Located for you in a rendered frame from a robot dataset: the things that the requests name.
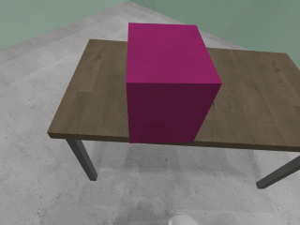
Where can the carton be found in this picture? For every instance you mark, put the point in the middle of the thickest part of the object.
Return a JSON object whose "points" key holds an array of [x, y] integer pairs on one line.
{"points": [[171, 82]]}

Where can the robot right thigh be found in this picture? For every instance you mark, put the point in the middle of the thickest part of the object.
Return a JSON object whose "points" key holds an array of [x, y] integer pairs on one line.
{"points": [[181, 219]]}

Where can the table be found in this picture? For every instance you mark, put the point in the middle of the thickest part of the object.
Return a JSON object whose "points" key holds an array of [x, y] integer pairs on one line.
{"points": [[257, 107]]}

